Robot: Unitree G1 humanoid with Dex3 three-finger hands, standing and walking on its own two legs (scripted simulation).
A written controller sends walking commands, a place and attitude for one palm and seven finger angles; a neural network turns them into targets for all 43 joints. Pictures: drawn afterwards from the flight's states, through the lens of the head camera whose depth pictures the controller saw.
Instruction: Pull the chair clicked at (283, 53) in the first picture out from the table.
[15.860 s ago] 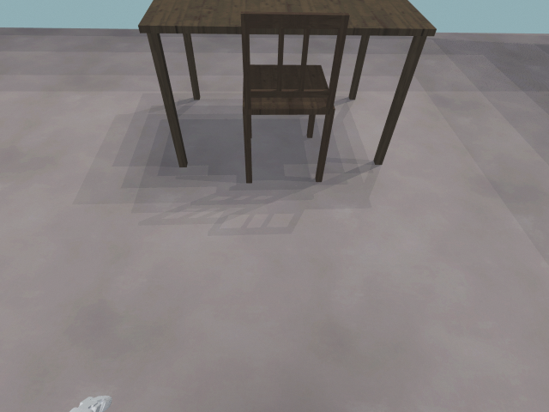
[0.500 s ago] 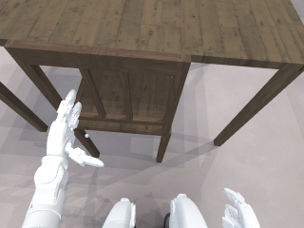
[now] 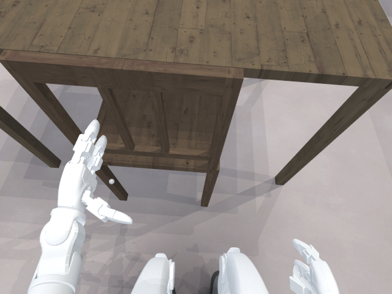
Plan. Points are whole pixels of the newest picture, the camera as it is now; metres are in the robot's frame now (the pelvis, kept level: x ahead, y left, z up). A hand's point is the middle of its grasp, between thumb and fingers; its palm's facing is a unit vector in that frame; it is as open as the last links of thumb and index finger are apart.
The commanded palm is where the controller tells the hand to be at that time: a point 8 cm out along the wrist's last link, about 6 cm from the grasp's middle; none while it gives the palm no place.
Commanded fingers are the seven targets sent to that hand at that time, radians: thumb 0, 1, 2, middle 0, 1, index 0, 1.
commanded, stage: aim the fingers beside a spindle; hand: left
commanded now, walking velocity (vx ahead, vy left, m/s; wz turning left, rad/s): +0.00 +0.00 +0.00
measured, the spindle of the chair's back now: (119, 121) +0.47 +0.18 +0.00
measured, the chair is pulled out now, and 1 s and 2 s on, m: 0.00 0.00 0.00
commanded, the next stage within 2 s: push the fingers through the gap in 1.02 s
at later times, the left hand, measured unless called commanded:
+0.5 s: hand (105, 176) +0.33 +0.18 +0.02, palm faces -0.03 -1.00 -0.04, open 17.0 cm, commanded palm +0.31 +0.22 +0.02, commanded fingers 0.00 -0.50 0.30 -0.06 -0.08 -0.06 -0.08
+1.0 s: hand (121, 184) +0.32 +0.15 +0.01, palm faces -0.12 -0.99 +0.00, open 17.0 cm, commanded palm +0.31 +0.22 +0.03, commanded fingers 0.00 -0.50 0.30 -0.06 -0.08 -0.06 -0.08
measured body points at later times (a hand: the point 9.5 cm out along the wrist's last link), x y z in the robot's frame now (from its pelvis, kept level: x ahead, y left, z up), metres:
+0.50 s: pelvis +0.00 +0.00 +0.00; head +0.11 +0.01 +0.43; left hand +0.33 +0.24 +0.02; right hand +0.15 -0.25 -0.11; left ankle +0.00 +0.10 -0.63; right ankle +0.04 -0.11 -0.63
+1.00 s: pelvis +0.00 +0.01 +0.00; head +0.12 +0.02 +0.43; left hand +0.32 +0.21 +0.02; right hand +0.16 -0.25 -0.10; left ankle +0.00 +0.10 -0.63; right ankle +0.04 -0.11 -0.63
